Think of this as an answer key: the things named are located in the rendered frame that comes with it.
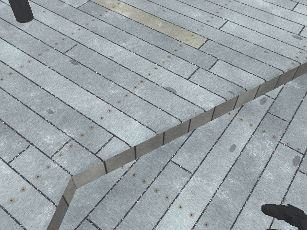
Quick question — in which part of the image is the right robot hand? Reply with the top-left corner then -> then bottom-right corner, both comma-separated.
261,204 -> 307,230

